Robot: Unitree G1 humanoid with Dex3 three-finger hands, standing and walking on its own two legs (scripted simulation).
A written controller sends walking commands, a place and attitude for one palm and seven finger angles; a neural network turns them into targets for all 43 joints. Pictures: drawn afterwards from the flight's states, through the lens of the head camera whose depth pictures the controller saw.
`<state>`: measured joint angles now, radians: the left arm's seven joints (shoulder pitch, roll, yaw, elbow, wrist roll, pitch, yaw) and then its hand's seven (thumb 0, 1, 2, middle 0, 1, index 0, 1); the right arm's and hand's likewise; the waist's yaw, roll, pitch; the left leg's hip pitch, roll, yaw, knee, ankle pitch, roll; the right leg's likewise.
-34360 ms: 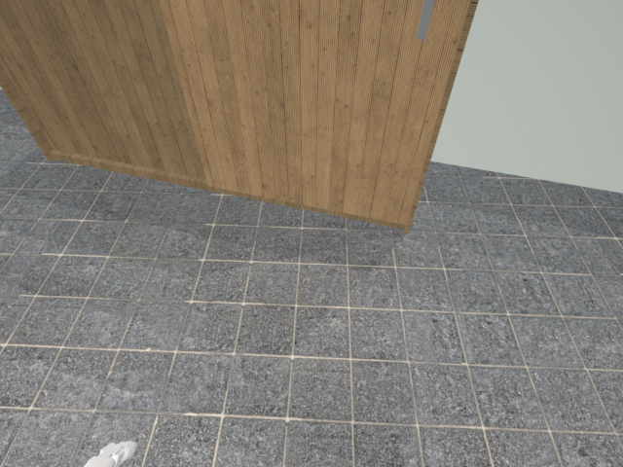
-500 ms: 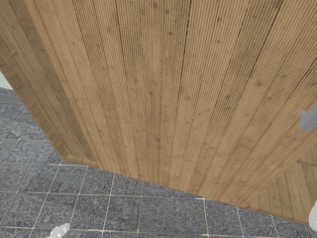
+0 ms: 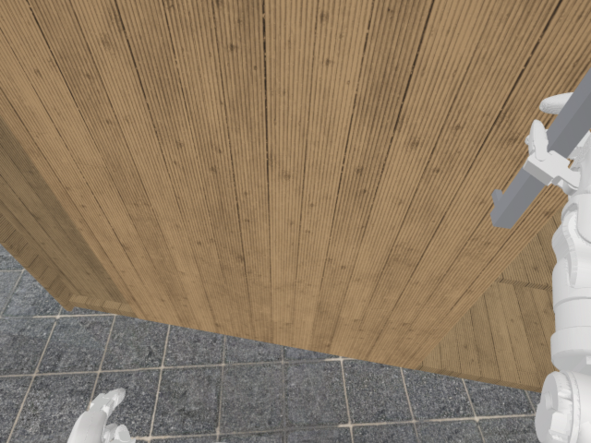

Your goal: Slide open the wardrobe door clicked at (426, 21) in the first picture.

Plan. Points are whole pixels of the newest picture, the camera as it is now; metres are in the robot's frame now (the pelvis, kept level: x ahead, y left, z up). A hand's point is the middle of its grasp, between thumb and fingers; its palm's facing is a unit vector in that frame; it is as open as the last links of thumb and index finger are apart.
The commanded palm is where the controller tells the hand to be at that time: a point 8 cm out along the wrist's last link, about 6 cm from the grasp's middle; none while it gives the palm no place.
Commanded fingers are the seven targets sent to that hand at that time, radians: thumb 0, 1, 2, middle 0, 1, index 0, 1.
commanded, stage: stop walking and hold the door there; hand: right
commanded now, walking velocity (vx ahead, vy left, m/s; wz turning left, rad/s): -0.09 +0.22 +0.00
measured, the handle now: (564, 115) +0.45 -0.27 +0.25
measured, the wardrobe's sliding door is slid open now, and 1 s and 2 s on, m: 0.65 0.65 0.65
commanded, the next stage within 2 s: loosen the grip on the handle in 0.76 s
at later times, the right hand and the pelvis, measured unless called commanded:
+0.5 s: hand (535, 155) +0.42 -0.24 +0.21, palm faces +0.32 +0.94 -0.15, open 5.8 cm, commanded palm +0.39 -0.27 +0.18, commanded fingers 0.00 -0.90 -0.90 0.45 1.40 0.45 1.40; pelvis -0.02 -0.01 +0.01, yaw +0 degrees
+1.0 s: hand (547, 153) +0.42 -0.25 +0.22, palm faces +0.30 +0.95 -0.09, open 6.7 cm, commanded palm +0.38 -0.28 +0.21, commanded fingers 0.00 0.07 -0.43 0.45 1.40 0.45 1.40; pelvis -0.02 +0.00 +0.01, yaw +1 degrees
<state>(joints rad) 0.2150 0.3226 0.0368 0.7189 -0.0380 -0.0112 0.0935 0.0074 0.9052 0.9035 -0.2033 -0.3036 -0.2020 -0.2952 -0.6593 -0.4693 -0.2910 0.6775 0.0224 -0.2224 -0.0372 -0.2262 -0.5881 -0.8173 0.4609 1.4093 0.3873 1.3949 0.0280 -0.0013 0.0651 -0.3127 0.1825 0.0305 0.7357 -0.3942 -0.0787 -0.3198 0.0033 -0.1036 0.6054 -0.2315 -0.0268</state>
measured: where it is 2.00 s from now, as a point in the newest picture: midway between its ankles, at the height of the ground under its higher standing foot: outside the picture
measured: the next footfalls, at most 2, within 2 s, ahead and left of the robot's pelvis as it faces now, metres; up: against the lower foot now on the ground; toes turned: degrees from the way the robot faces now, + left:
left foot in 0.26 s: +0.02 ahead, +0.07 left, +0.00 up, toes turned +5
